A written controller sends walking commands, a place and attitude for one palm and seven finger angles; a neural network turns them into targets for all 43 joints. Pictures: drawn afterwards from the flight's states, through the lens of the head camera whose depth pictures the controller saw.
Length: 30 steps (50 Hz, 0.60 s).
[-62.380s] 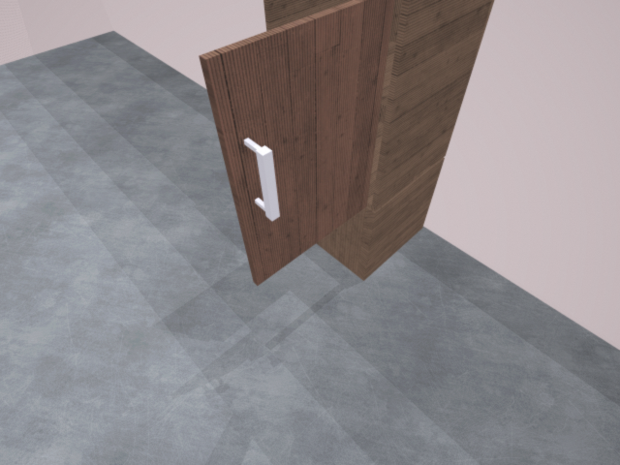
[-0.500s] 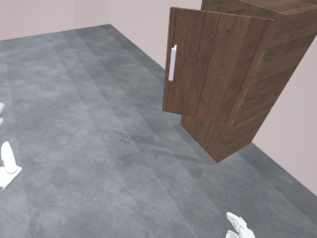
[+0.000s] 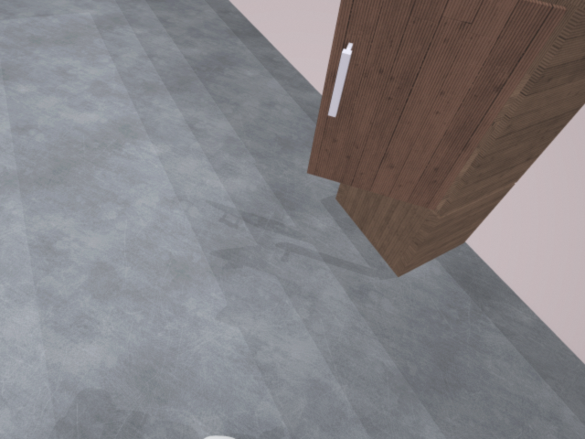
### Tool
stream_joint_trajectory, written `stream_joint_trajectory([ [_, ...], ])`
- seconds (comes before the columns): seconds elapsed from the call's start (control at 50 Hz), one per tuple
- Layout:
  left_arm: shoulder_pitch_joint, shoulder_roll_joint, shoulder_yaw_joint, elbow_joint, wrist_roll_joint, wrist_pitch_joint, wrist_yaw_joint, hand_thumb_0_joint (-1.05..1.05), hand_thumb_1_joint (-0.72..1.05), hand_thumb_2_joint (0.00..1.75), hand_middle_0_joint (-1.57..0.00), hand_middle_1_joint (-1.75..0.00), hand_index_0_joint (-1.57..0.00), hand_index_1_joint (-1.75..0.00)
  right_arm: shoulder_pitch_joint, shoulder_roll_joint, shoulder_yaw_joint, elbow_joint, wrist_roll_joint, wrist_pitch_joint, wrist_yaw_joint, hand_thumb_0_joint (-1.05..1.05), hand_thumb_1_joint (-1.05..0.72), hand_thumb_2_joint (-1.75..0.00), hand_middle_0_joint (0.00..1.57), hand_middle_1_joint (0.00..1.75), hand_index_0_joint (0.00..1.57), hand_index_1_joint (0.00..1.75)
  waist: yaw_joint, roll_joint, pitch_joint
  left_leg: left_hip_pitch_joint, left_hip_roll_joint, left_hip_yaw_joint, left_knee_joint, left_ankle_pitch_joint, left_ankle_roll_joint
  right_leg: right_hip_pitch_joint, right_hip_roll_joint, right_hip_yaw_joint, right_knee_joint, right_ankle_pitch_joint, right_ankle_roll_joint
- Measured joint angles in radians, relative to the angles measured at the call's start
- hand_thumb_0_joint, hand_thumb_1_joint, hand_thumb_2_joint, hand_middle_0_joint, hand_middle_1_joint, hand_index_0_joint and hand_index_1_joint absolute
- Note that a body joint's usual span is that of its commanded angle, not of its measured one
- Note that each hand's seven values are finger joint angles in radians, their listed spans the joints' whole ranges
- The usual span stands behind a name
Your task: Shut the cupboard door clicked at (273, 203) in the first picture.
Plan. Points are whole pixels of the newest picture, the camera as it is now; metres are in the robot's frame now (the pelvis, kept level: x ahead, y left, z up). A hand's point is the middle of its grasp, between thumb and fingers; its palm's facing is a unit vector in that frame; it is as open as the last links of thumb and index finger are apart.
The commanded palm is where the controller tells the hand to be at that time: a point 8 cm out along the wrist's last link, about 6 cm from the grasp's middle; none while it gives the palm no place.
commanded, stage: let the arm hang, fingers relaxed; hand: left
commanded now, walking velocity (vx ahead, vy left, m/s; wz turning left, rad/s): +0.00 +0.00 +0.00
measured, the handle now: (340, 81) +0.89 -0.07 +0.02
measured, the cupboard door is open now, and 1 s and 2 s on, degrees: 44 44 44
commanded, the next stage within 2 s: look to check the result in 0.76 s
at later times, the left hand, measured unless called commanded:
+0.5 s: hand out of the picture +0.02 +0.24 -0.15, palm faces -0.02 -0.95 -0.30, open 7.3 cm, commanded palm none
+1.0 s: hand out of the picture +0.07 +0.23 -0.15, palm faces -0.05 -0.96 -0.28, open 7.3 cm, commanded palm none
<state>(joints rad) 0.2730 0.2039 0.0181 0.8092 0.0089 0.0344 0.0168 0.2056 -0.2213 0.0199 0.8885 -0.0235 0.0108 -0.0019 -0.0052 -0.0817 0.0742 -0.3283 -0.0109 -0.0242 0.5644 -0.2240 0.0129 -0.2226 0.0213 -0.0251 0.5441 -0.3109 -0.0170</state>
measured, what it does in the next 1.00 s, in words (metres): stands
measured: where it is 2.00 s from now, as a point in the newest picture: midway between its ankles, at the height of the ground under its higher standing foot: outside the picture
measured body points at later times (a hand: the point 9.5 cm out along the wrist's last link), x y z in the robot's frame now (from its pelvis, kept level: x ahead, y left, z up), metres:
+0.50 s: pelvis +0.00 +0.02 +0.01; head +0.00 +0.01 +0.46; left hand +0.02 +0.29 -0.13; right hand +0.03 -0.25 -0.14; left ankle +0.05 +0.11 -0.73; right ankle -0.01 -0.11 -0.73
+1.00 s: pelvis +0.02 +0.01 +0.01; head +0.04 +0.01 +0.46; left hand +0.07 +0.28 -0.13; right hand +0.07 -0.27 -0.13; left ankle +0.05 +0.11 -0.73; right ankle -0.01 -0.11 -0.73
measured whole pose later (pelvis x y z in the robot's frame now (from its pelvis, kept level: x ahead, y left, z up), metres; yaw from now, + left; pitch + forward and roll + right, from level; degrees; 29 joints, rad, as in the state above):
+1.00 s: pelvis +0.02 +0.01 +0.01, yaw -2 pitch -1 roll +0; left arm 0.18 0.28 0.01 1.12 0.01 -0.01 0.00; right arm 0.15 -0.28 0.00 1.10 -0.01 0.00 -0.01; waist -0.01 0.00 0.05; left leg -0.18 -0.01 0.02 0.36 -0.16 0.02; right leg -0.09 0.02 0.02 0.33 -0.22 -0.01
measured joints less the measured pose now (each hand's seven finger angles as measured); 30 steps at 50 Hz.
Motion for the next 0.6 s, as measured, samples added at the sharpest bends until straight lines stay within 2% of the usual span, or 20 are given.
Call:
stream_joint_trajectory([
  [0.1,0.007,0.038,0.004,0.128,0.003,-0.004,-0.009,-0.02,0.97,0.89,-0.21,-0.30,-0.20,-0.30,0.028,-0.003,-0.013,0.075,0.004,0.016,-0.012,0.00,-0.91,-0.90,0.21,0.30,0.20,0.30,0.010,0.027,-0.007,0.034,0.012,-0.003,-0.033,0.012,0.003,0.055,0.012,-0.001,-0.083,0.042,0.002],
  [0.3,0.006,0.077,0.006,0.265,0.002,-0.018,-0.010,0.00,0.92,0.90,-0.20,-0.30,-0.20,-0.30,0.020,-0.023,-0.022,0.152,0.010,0.008,-0.012,0.00,-0.91,-0.90,0.20,0.30,0.20,0.30,0.010,0.106,-0.021,0.088,-0.004,0.029,-0.127,0.061,0.021,0.086,-0.008,0.031,-0.147,0.084,0.019],
  [0.6,-0.045,0.063,-0.006,0.299,0.003,-0.033,-0.014,0.00,0.91,0.90,-0.20,-0.30,-0.20,-0.30,-0.005,-0.045,-0.028,0.211,0.011,-0.002,-0.008,0.00,-0.91,-0.90,0.21,0.30,0.20,0.30,0.005,0.084,-0.033,0.117,-0.009,0.044,-0.179,0.080,0.020,0.094,-0.014,0.046,-0.163,0.089,0.020],
])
